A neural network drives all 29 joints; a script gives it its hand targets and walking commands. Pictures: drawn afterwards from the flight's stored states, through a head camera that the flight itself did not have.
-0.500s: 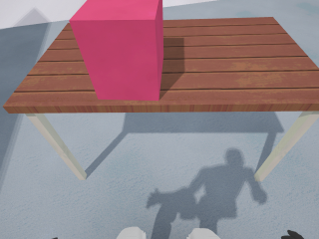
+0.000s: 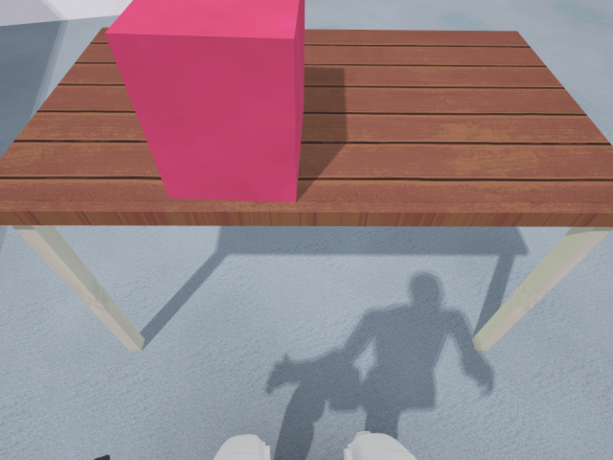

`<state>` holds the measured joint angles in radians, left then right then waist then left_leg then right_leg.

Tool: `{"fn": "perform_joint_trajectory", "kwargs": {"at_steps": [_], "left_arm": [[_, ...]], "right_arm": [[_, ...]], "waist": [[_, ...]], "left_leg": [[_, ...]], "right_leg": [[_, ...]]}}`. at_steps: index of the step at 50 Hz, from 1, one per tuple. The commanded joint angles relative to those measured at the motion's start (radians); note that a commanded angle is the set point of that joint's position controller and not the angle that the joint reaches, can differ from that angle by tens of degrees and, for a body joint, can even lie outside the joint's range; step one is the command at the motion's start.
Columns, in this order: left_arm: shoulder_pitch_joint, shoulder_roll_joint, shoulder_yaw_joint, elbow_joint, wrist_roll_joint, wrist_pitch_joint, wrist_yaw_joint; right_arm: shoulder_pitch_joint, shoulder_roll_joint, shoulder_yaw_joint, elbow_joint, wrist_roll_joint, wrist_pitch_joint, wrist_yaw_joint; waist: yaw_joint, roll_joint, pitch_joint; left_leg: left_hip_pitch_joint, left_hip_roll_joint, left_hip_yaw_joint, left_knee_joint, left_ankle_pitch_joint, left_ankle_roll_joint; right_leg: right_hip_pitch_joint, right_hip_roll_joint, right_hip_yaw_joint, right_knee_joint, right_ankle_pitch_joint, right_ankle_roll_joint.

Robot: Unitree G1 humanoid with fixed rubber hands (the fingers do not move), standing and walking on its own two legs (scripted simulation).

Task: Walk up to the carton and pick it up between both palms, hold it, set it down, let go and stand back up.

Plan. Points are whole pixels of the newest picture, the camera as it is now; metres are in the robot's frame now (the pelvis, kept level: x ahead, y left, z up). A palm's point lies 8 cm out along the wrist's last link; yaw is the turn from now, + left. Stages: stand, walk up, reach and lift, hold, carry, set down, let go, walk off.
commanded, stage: walk up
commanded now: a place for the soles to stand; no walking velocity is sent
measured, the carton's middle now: (235, 80) +0.69 +0.14 +0.13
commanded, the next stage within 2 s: none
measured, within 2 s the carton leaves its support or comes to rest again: neither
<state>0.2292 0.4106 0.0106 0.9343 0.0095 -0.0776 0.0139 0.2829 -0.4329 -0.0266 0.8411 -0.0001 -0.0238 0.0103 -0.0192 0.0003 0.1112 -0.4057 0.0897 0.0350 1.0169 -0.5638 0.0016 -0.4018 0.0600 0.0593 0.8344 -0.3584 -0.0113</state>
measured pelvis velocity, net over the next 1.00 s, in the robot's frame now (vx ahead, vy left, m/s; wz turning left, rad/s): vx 0.02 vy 0.01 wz -0.03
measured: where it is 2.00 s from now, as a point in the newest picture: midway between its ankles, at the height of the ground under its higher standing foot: outside the picture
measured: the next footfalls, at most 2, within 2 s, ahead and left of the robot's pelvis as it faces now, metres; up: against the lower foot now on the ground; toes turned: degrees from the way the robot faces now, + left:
right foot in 0.46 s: +0.11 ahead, -0.12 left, +0.00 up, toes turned +4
right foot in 0.96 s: +0.11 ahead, -0.12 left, +0.00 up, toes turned +3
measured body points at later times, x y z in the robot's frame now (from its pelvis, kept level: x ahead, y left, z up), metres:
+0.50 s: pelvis +0.01 +0.01 +0.00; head +0.03 +0.02 +0.45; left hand +0.10 +0.32 -0.12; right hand +0.08 -0.33 -0.10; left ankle +0.04 +0.13 -0.69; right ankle +0.07 -0.12 -0.70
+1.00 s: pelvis +0.02 +0.01 +0.00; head +0.04 +0.02 +0.45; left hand +0.11 +0.32 -0.12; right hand +0.09 -0.32 -0.09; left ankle +0.06 +0.12 -0.69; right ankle +0.07 -0.12 -0.70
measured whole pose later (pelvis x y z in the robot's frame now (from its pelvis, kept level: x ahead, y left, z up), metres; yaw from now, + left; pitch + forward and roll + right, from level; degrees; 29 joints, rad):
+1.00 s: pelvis +0.02 +0.01 +0.00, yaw -1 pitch -4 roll -1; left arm 0.23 0.41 0.01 0.95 0.02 -0.08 0.02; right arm 0.26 -0.42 -0.03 0.84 0.00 -0.02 0.01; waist -0.02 -0.01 0.10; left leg -0.41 0.06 0.04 0.92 -0.49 0.02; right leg -0.40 0.05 0.06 0.82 -0.36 -0.01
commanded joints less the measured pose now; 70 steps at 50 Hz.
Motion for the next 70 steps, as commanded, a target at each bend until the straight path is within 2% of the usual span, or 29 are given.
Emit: {"fn": "perform_joint_trajectory", "kwargs": {"at_steps": [1,5,8,10,11,16,19,22,23,24,25,26,32,34,36,37,42,46,48,49,50,51,55,58,60,61,62,66,70], "left_arm": [[0.065,0.372,0.125,-0.051,-0.010,-0.022,0.026],[0.028,0.336,0.120,-0.057,0.005,-0.009,0.013],[-0.061,0.272,0.089,-0.089,-0.005,0.007,0.007],[-0.062,0.158,0.055,-0.102,-0.016,0.013,0.013],[-0.069,0.238,0.068,-0.082,-0.009,0.013,0.021],[0.030,0.226,0.071,-0.054,-0.007,-0.002,0.006],[0.003,0.215,0.068,-0.076,-0.003,-0.004,0.004],[0.123,0.212,0.078,-0.027,0.002,-0.021,0.008],[0.188,0.235,0.093,-0.006,0.009,-0.025,0.018],[0.205,0.337,0.117,-0.001,0.019,-0.029,0.029],[0.152,0.417,0.129,-0.027,0.009,-0.028,0.026],[0.087,0.421,0.130,-0.037,0.002,-0.026,0.025],[0.016,0.328,0.111,-0.051,0.002,-0.008,0.017],[-0.050,0.268,0.084,-0.076,-0.008,0.004,0.011],[-0.063,0.157,0.054,-0.094,-0.015,0.011,0.013],[-0.064,0.236,0.066,-0.078,-0.010,0.011,0.023],[0.027,0.218,0.070,-0.059,-0.007,-0.006,0.009],[0.067,0.212,0.069,-0.054,-0.001,-0.017,0.009],[0.168,0.246,0.090,-0.018,0.011,-0.029,0.022],[0.179,0.347,0.112,-0.019,0.017,-0.036,0.029],[0.148,0.411,0.126,-0.029,0.007,-0.030,0.025],[0.084,0.406,0.125,-0.042,0.002,-0.029,0.024],[0.043,0.340,0.115,-0.044,0.005,-0.016,0.021],[-0.051,0.278,0.089,-0.078,-0.004,0.003,0.009],[-0.069,0.159,0.056,-0.096,-0.015,0.012,0.010],[-0.070,0.246,0.068,-0.083,-0.009,0.011,0.020],[-0.034,0.246,0.068,-0.068,-0.013,0.010,0.017],[0.032,0.228,0.073,-0.056,-0.007,0.000,0.006],[0.000,0.220,0.069,-0.083,0.000,-0.002,0.003]], "right_arm": [[-0.070,-0.251,-0.092,-0.081,-0.006,-0.002,-0.015],[-0.004,-0.242,-0.102,-0.035,-0.003,-0.014,-0.005],[0.104,-0.222,-0.105,0.006,-0.015,-0.041,-0.012],[0.126,-0.356,-0.134,0.007,-0.025,-0.057,-0.014],[0.071,-0.357,-0.130,0.001,-0.018,-0.056,-0.014],[0.026,-0.256,-0.106,-0.048,-0.016,-0.060,-0.016],[0.030,-0.275,-0.113,-0.056,-0.015,-0.044,-0.011],[-0.068,-0.248,-0.097,-0.078,-0.009,-0.021,-0.003],[-0.068,-0.200,-0.082,-0.081,-0.009,-0.012,-0.003],[-0.089,-0.124,-0.061,-0.109,0.001,-0.004,-0.002],[-0.117,-0.169,-0.062,-0.113,-0.001,0.008,-0.012],[-0.121,-0.231,-0.080,-0.098,-0.003,0.008,-0.018],[-0.017,-0.223,-0.097,-0.029,-0.003,-0.020,-0.010],[0.068,-0.216,-0.100,0.004,-0.015,-0.041,-0.014],[0.102,-0.337,-0.127,0.009,-0.023,-0.057,-0.014],[0.059,-0.342,-0.125,0.004,-0.017,-0.055,-0.014],[0.007,-0.249,-0.100,-0.049,-0.018,-0.057,-0.016],[-0.046,-0.267,-0.105,-0.069,-0.009,-0.031,-0.008],[-0.079,-0.189,-0.078,-0.085,-0.006,-0.015,-0.004],[-0.108,-0.124,-0.058,-0.114,0.003,-0.007,-0.002],[-0.136,-0.186,-0.068,-0.115,-0.001,0.005,-0.013],[-0.124,-0.231,-0.081,-0.096,-0.006,0.005,-0.014],[-0.049,-0.229,-0.098,-0.044,-0.009,-0.016,-0.004],[0.069,-0.209,-0.100,0.001,-0.012,-0.041,-0.008],[0.113,-0.338,-0.132,0.008,-0.026,-0.057,-0.011],[0.074,-0.354,-0.132,0.002,-0.020,-0.055,-0.012],[0.043,-0.325,-0.124,-0.005,-0.010,-0.057,-0.016],[0.032,-0.248,-0.106,-0.048,-0.017,-0.060,-0.017],[0.042,-0.270,-0.115,-0.062,-0.015,-0.045,-0.011]], "waist": [[0.049,-0.046,0.031],[0.026,-0.202,-0.031],[-0.061,-0.143,-0.100],[-0.078,0.213,-0.023],[-0.058,0.078,0.017],[-0.008,0.157,-0.121],[-0.019,0.213,-0.117],[0.061,0.189,-0.140],[0.090,0.119,-0.152],[0.092,-0.146,-0.089],[0.085,-0.151,-0.030],[0.066,-0.075,0.021],[0.015,-0.180,-0.072],[-0.054,-0.130,-0.106],[-0.075,0.208,-0.038],[-0.056,0.074,0.006],[-0.007,0.165,-0.134],[0.031,0.191,-0.126],[0.080,0.095,-0.142],[0.083,-0.166,-0.085],[0.086,-0.142,-0.044],[0.063,-0.084,0.001],[0.034,-0.159,-0.052],[-0.055,-0.130,-0.100],[-0.085,0.221,-0.029],[-0.068,0.081,0.013],[-0.039,0.033,-0.001],[-0.011,0.146,-0.110],[-0.029,0.208,-0.093]], "left_leg": [[-0.337,0.002,-0.107,0.085,-0.051,0.037],[-0.145,-0.024,-0.070,-0.074,-0.044,0.049],[0.187,-0.043,-0.059,-0.394,0.110,0.076],[0.275,0.295,-0.621,-0.802,-0.271,0.139],[0.241,0.342,-0.643,-0.800,-0.182,0.152],[0.347,0.232,-0.307,-0.552,0.540,0.165],[0.294,0.256,-0.284,-0.530,0.458,0.227],[0.050,0.174,-0.137,-0.386,0.316,0.171],[-0.080,0.116,-0.085,-0.227,0.237,0.135],[-0.327,-0.031,0.009,0.037,0.040,0.058],[-0.393,-0.062,-0.064,0.098,-0.104,0.039],[-0.385,-0.030,-0.120,0.106,-0.105,0.038],[-0.089,-0.032,-0.065,-0.146,0.001,0.053],[0.164,-0.042,-0.067,-0.396,0.108,0.074],[0.290,0.282,-0.607,-0.778,-0.221,0.146],[0.257,0.334,-0.635,-0.775,-0.124,0.159],[0.338,0.238,-0.321,-0.526,0.591,0.186],[0.153,0.208,-0.214,-0.448,0.432,0.193],[-0.088,0.098,-0.092,-0.221,0.271,0.120],[-0.334,-0.060,-0.007,0.029,0.039,0.043],[-0.371,-0.061,-0.081,0.075,-0.122,0.040],[-0.367,-0.033,-0.116,0.083,-0.113,0.039],[-0.187,-0.031,-0.083,-0.068,-0.042,0.051],[0.161,-0.049,-0.065,-0.386,0.105,0.074],[0.309,0.271,-0.632,-0.803,-0.300,0.131],[0.278,0.332,-0.670,-0.804,-0.206,0.148],[0.295,0.308,-0.599,-0.750,-0.032,0.142],[0.366,0.225,-0.337,-0.566,0.541,0.150],[0.292,0.243,-0.308,-0.554,0.428,0.223]], "right_leg": [[0.163,-0.354,0.705,-0.492,-0.204,-0.281],[0.080,-0.290,0.576,-0.407,-0.094,-0.251],[-0.109,-0.197,0.355,-0.200,-0.019,-0.178],[-0.435,0.068,-0.002,0.226,-0.183,-0.033],[-0.441,0.008,0.041,0.291,-0.162,-0.019],[-0.255,-0.045,-0.024,0.162,-0.133,-0.005],[-0.196,-0.066,-0.087,0.063,-0.154,-0.021],[0.128,-0.027,-0.119,-0.195,-0.005,-0.043],[0.254,-0.021,-0.022,-0.251,-0.031,-0.049],[0.291,-0.235,0.474,-0.453,-0.198,-0.123],[0.189,-0.386,0.807,-0.579,-0.322,-0.231],[0.170,-0.411,0.819,-0.561,-0.301,-0.284],[0.094,-0.285,0.536,-0.349,0.054,-0.239],[-0.081,-0.201,0.358,-0.202,0.043,-0.174],[-0.416,0.061,0.006,0.201,-0.174,-0.037],[-0.426,0.003,0.040,0.259,-0.175,-0.020],[-0.222,-0.052,-0.035,0.120,-0.172,-0.009],[0.001,-0.046,-0.116,-0.125,-0.042,-0.038],[0.240,-0.054,0.050,-0.281,-0.032,-0.066],[0.282,-0.269,0.566,-0.474,-0.187,-0.151],[0.214,-0.391,0.784,-0.552,-0.260,-0.259],[0.201,-0.409,0.785,-0.525,-0.259,-0.308],[0.147,-0.310,0.588,-0.412,-0.064,-0.258],[-0.070,-0.211,0.364,-0.222,-0.021,-0.181],[-0.444,0.066,0.001,0.209,-0.179,-0.036],[-0.460,0.006,0.042,0.283,-0.170,-0.021],[-0.417,-0.019,0.058,0.282,-0.120,-0.015],[-0.272,-0.048,-0.005,0.160,-0.127,-0.004],[-0.206,-0.072,-0.080,0.062,-0.141,-0.022]]}}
